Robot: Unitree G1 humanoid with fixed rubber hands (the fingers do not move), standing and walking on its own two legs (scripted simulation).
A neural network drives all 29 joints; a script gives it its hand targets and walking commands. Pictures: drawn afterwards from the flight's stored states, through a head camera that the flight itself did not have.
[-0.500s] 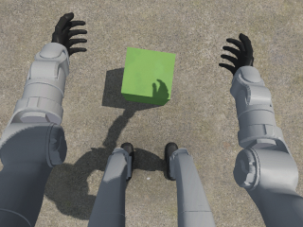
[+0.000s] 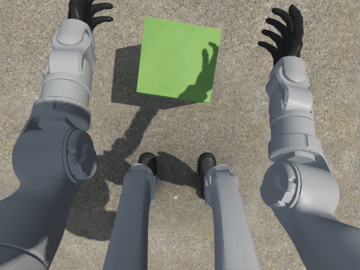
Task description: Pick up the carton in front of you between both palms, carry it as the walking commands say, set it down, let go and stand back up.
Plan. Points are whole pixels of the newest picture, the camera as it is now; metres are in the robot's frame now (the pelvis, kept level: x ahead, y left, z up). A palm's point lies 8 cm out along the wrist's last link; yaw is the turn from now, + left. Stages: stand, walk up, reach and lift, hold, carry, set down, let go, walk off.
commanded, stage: reach and lift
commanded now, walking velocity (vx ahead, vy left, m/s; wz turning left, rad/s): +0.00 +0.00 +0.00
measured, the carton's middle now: (176, 68) +0.51 +0.02 -0.48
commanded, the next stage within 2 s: none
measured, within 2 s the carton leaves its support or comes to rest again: leaves its support in 1.52 s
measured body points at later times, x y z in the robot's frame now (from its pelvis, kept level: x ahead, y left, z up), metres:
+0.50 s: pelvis -0.06 -0.01 -0.20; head +0.32 +0.02 +0.02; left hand +0.53 +0.20 -0.38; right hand +0.51 -0.18 -0.38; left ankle +0.05 +0.12 -0.57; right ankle +0.06 -0.14 -0.57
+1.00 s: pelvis -0.06 -0.01 -0.24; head +0.32 +0.01 -0.01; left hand +0.53 +0.18 -0.42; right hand +0.51 -0.17 -0.42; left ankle +0.05 +0.12 -0.57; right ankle +0.06 -0.14 -0.57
